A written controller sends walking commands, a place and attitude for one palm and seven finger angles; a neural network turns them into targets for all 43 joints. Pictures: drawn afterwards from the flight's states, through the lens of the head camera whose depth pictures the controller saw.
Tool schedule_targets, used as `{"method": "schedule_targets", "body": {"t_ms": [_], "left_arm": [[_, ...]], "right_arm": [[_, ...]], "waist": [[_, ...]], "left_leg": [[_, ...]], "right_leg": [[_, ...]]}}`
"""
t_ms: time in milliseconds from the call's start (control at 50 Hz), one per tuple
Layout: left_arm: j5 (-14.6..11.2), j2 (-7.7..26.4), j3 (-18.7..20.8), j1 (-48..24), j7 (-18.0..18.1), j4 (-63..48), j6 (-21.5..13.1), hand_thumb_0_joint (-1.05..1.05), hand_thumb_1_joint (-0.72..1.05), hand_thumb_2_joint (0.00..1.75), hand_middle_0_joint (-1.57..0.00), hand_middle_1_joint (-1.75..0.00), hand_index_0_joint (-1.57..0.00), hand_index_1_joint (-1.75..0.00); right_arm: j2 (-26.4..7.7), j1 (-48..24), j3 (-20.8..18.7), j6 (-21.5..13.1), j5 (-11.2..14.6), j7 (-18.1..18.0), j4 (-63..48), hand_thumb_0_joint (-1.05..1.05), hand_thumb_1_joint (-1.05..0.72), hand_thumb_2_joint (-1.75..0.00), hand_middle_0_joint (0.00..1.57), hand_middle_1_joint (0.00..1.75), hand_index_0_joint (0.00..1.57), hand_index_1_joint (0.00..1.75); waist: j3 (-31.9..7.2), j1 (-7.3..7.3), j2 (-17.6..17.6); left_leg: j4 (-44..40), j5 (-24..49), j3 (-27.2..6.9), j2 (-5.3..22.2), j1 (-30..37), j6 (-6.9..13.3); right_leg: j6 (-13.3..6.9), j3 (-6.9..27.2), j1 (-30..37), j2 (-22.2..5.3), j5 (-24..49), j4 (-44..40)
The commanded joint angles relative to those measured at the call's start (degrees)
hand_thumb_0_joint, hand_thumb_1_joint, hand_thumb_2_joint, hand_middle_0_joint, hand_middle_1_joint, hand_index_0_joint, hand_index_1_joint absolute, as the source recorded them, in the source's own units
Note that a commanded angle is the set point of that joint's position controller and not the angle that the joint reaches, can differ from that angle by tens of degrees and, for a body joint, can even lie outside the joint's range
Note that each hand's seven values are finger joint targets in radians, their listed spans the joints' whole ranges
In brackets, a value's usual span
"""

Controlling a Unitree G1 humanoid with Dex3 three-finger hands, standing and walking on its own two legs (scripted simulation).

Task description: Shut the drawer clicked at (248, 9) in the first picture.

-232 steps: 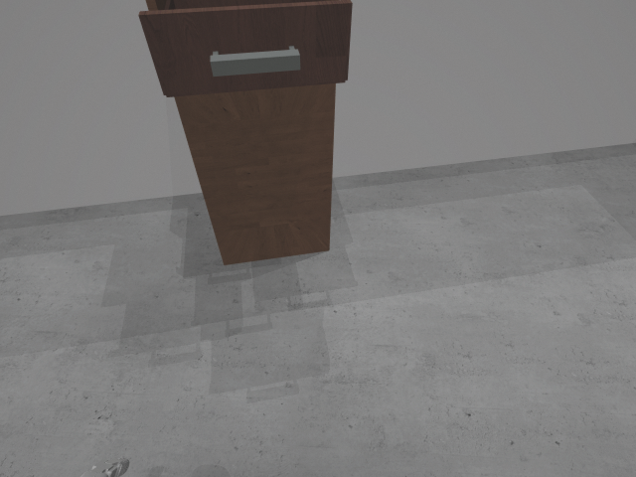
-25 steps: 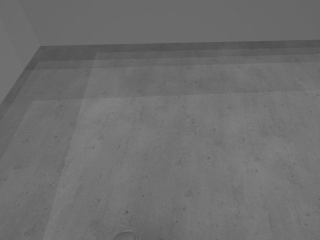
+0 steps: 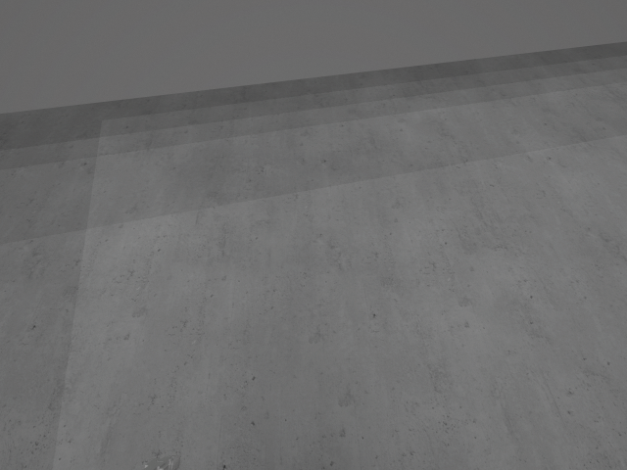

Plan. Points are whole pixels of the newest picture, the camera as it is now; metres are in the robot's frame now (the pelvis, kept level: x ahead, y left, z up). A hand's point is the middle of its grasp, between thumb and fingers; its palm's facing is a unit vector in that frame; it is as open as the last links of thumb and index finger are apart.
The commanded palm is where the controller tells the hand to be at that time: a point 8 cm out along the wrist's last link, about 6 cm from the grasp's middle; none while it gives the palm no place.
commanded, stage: turn to face it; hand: left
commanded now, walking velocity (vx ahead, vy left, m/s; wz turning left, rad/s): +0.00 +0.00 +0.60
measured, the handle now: out of the picture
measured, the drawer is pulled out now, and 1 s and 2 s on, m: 0.22 0.22 0.22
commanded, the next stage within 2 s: none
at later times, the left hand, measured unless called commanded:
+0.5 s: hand out of the picture +0.01 +0.27 -0.18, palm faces +0.32 -0.91 -0.25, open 7.4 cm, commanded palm none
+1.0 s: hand out of the picture -0.05 +0.18 -0.14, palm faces +0.58 -0.77 -0.27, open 7.4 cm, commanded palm none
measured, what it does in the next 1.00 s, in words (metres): steps on the spot, turning left: left foot, then right foot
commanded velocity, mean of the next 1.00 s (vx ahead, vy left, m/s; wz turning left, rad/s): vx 0.00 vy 0.00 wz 0.60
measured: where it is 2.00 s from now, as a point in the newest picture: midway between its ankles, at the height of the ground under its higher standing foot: outside the picture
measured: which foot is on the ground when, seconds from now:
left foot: down 0.00-0.02, up 0.04-0.32, down 0.34-0.82, up 0.84-1.00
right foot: down 0.00-0.34, up 0.36-0.80, down 0.82-1.00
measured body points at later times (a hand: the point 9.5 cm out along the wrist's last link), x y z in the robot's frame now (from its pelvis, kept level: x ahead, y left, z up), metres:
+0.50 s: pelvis -0.01 +0.04 +0.00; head +0.02 +0.07 +0.44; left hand -0.01 +0.32 -0.16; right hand +0.15 -0.20 -0.12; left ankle +0.01 +0.13 -0.73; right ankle +0.01 -0.12 -0.65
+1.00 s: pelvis +0.00 -0.02 +0.01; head +0.03 -0.02 +0.45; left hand -0.08 +0.22 -0.12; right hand +0.21 -0.20 -0.15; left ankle -0.07 +0.10 -0.65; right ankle +0.05 -0.12 -0.73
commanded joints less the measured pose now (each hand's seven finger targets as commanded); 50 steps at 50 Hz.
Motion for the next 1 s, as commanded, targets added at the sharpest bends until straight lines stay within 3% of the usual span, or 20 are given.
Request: {"method": "schedule_targets", "body": {"t_ms": [0,40,60,100,200,260,280,300,320,340,360,420,620,740,760,780,800,840,880,980], "left_arm": [[-0.1,12.3,3.1,12.7,1.2,0.6,-1.6,0.00,0.90,0.90,-0.20,-0.30,-0.20,-0.30],[-0.1,10.7,3.1,9.6,1.7,-0.4,-1.2,0.00,0.90,0.90,-0.20,-0.30,-0.20,-0.30],[0.0,9.7,2.8,6.9,1.8,-1.5,-1.1,0.00,0.90,0.90,-0.20,-0.30,-0.20,-0.30],[0.2,8.8,2.6,4.5,1.8,-2.8,-1.0,0.00,0.90,0.90,-0.20,-0.30,-0.20,-0.30],[0.6,9.8,3.6,1.8,1.7,-5.4,-0.2,0.00,0.90,0.90,-0.20,-0.30,-0.20,-0.30],[0.3,10.8,4.0,1.8,1.2,-6.0,0.4,0.00,0.90,0.90,-0.20,-0.30,-0.20,-0.30],[-0.2,10.3,4.1,1.9,1.0,-6.5,0.8,0.00,0.90,0.90,-0.20,-0.30,-0.20,-0.30],[-0.5,7.8,3.8,2.7,0.6,-8.0,1.4,0.00,0.90,0.90,-0.20,-0.30,-0.20,-0.30],[-0.7,4.4,3.0,0.1,0.3,-11.1,1.5,0.00,0.90,0.90,-0.20,-0.30,-0.20,-0.30],[0.1,6.0,2.7,-2.3,0.8,-11.6,2.2,0.00,0.90,0.90,-0.20,-0.30,-0.20,-0.30],[0.1,5.3,3.2,-3.6,0.5,-11.4,1.8,0.00,0.90,0.90,-0.20,-0.30,-0.20,-0.30],[0.0,7.1,3.8,1.7,-0.5,-8.2,1.6,0.00,0.90,0.90,-0.20,-0.30,-0.20,-0.30],[-0.5,7.5,3.2,2.1,0.0,-9.5,1.9,0.00,0.90,0.90,-0.20,-0.30,-0.20,-0.30],[-1.0,7.8,3.0,9.1,0.5,-8.8,1.0,0.00,0.90,0.90,-0.20,-0.30,-0.20,-0.30],[-0.8,9.0,3.5,12.0,0.7,-8.5,0.6,0.00,0.90,0.90,-0.20,-0.30,-0.20,-0.30],[0.2,14.1,4.4,13.1,1.2,-8.9,0.0,0.00,0.90,0.90,-0.20,-0.30,-0.20,-0.30],[0.2,17.2,4.3,9.2,1.2,-10.7,0.4,0.00,0.90,0.90,-0.20,-0.30,-0.20,-0.30],[-0.2,13.7,3.9,2.7,1.5,-12.2,0.1,0.00,0.90,0.90,-0.20,-0.30,-0.20,-0.30],[-0.1,10.5,2.5,0.3,1.2,-12.1,-0.6,0.00,0.90,0.90,-0.20,-0.30,-0.20,-0.30],[0.2,12.0,2.8,7.0,1.1,-9.7,-0.6,0.00,0.90,0.90,-0.20,-0.30,-0.20,-0.30]], "right_arm": [[-3.5,-1.9,-0.9,0.2,0.7,0.4,-6.4,0.00,-0.90,-0.90,0.20,0.30,0.20,0.30],[-5.4,-4.8,-1.8,1.3,0.6,0.3,-7.0,0.00,-0.90,-0.90,0.20,0.30,0.20,0.30],[-4.9,-4.5,-2.0,1.6,0.6,0.6,-6.4,0.00,-0.90,-0.90,0.20,0.30,0.20,0.30],[-4.2,-3.6,-2.2,2.1,0.4,1.2,-6.5,0.00,-0.90,-0.90,0.20,0.30,0.20,0.30],[-3.8,-5.3,-2.5,2.4,0.1,2.2,-9.6,0.00,-0.90,-0.90,0.20,0.30,0.20,0.30],[-5.5,-4.4,-2.9,1.9,0.0,2.4,-11.0,0.00,-0.90,-0.90,0.20,0.30,0.20,0.30],[-7.5,-2.5,-3.4,1.6,-0.2,2.4,-10.9,0.00,-0.90,-0.90,0.20,0.30,0.20,0.30],[-12.9,0.1,-4.6,1.0,-0.4,2.3,-11.2,0.00,-0.90,-0.90,0.20,0.30,0.20,0.30],[-18.6,2.8,-5.9,0.7,-0.7,1.9,-11.7,0.00,-0.90,-0.90,0.20,0.30,0.20,0.30],[-19.3,3.7,-6.0,0.6,-0.4,1.3,-10.5,0.00,-0.90,-0.90,0.20,0.30,0.20,0.30],[-18.2,0.8,-5.6,0.5,-0.4,0.7,-11.4,0.00,-0.90,-0.90,0.20,0.30,0.20,0.30],[-14.5,-9.6,-4.0,-0.1,-0.3,0.5,-14.8,0.00,-0.90,-0.90,0.20,0.30,0.20,0.30],[-16.5,-9.2,-4.9,1.1,-0.3,1.1,-15.0,0.00,-0.90,-0.90,0.20,0.30,0.20,0.30],[-16.3,-13.0,-5.5,2.1,-0.1,1.5,-16.3,0.00,-0.90,-0.90,0.20,0.30,0.20,0.30],[-14.8,-13.7,-5.4,2.2,0.2,1.7,-16.9,0.00,-0.90,-0.90,0.20,0.30,0.20,0.30],[-10.6,-12.9,-4.9,2.4,0.7,2.1,-18.0,0.00,-0.90,-0.90,0.20,0.30,0.20,0.30],[-10.3,-13.5,-4.8,2.4,0.0,2.1,-19.2,0.00,-0.90,-0.90,0.20,0.30,0.20,0.30],[-12.2,-13.4,-5.3,3.3,-0.4,2.5,-17.8,0.00,-0.90,-0.90,0.20,0.30,0.20,0.30],[-11.0,-11.5,-4.8,3.5,-0.4,3.2,-15.3,0.00,-0.90,-0.90,0.20,0.30,0.20,0.30],[-9.4,-15.3,-3.9,3.7,0.0,3.3,-15.6,0.00,-0.90,-0.90,0.20,0.30,0.20,0.30]], "waist": [[-8.2,6.11,-13.6],[-5.0,5.87,-12.2],[-4.1,4.57,-7.8],[-3.6,3.15,-7.4],[-1.2,2.61,-11.1],[-3.3,1.50,-8.9],[-4.7,0.25,-4.3],[-5.7,-1.17,10.0],[-4.4,-3.15,23.3],[-6.3,-3.68,18.8],[-5.7,-2.76,16.3],[-4.8,1.63,8.7],[-5.4,0.21,9.2],[-6.2,3.39,9.5],[-6.6,4.91,6.4],[-6.1,5.49,-7.9],[-3.2,4.94,-16.2],[-0.6,2.07,-11.0],[1.8,0.33,-6.6],[-0.7,3.79,-9.0]], "left_leg": [[14.9,-14.2,-3.8,-0.1,-17.6,-2.7],[29.8,-16.0,-8.0,1.0,-20.4,-2.7],[32.6,-13.5,-8.3,1.6,-20.8,-3.0],[31.9,-10.8,-7.3,1.7,-19.6,-3.6],[20.5,-7.1,-3.6,1.8,-14.5,-3.6],[8.4,0.9,-1.1,0.2,-8.6,-3.3],[1.6,7.1,-1.9,0.6,-2.3,-2.8],[-5.1,14.9,-16.0,8.6,2.9,1.0],[-12.3,27.2,-33.8,21.6,4.1,8.5],[-13.0,20.8,-36.3,22.6,3.0,9.5],[-13.0,14.9,-35.5,20.0,1.3,9.2],[-12.8,12.1,-23.9,12.2,-1.6,7.1],[-13.2,7.8,-29.0,10.6,0.4,9.8],[-8.9,9.6,-30.9,6.0,-8.7,7.0],[-5.2,5.3,-28.7,3.1,-14.2,4.3],[8.7,-5.1,-20.6,-4.4,-25.4,-0.4],[23.2,-12.3,-13.4,-7.6,-28.4,-2.7],[36.0,-8.7,-15.0,-3.6,-24.7,-2.0],[39.9,-2.5,-12.4,-2.1,-24.4,-3.4],[31.1,-4.6,-8.3,-1.2,-22.3,-4.9]], "right_leg": [[-9.6,14.6,19.7,-22.3,31.9,-9.1],[-12.5,12.3,15.0,-21.9,33.4,-9.7],[-11.6,7.7,13.6,-19.9,32.0,-8.6],[-9.4,2.4,10.1,-17.9,27.2,-8.7],[-7.3,-2.4,3.0,-17.7,13.7,-8.2],[-4.9,-5.2,3.1,-16.6,10.8,-1.4],[-3.0,-6.1,-0.4,-15.5,6.8,4.4],[0.6,-7.7,-9.3,-9.8,-6.9,15.9],[4.0,-5.8,-19.7,-3.0,-27.9,30.0],[2.8,2.1,-20.4,-3.3,-25.2,37.7],[2.7,4.4,-22.8,-3.1,-20.4,41.3],[3.1,4.7,-18.6,-3.5,-8.9,39.5],[3.0,4.8,-12.3,0.1,-12.3,21.2],[1.3,3.3,3.9,3.1,-6.3,0.9],[0.3,4.6,11.0,0.8,-3.7,-8.4],[-4.6,19.8,16.6,-13.2,-12.6,-18.4],[-10.0,27.9,9.1,-24.3,-14.5,-21.3],[-9.1,21.5,-0.2,-20.2,-10.2,-19.5],[-7.3,9.3,1.2,-14.2,2.8,-14.5],[-7.9,3.3,8.9,-15.3,14.2,-11.3]]}}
